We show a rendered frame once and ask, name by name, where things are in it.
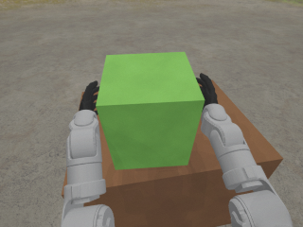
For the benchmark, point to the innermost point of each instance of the robot left upper arm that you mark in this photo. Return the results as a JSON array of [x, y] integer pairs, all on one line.
[[99, 215]]

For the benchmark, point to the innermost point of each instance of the right robot hand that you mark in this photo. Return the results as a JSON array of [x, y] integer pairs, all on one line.
[[207, 89]]

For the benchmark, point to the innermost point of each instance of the robot right upper arm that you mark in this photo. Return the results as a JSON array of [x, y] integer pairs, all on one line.
[[258, 209]]

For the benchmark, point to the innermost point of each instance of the robot right forearm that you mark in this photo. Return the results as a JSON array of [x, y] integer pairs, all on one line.
[[240, 170]]

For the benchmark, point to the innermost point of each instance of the left robot hand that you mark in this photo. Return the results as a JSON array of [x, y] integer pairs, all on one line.
[[88, 98]]

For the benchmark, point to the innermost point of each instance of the robot left forearm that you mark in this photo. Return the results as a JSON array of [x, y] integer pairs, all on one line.
[[85, 181]]

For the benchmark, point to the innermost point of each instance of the pedestal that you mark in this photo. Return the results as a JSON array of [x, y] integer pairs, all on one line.
[[193, 195]]

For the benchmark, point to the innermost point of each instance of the carton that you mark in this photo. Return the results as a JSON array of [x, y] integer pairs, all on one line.
[[149, 106]]

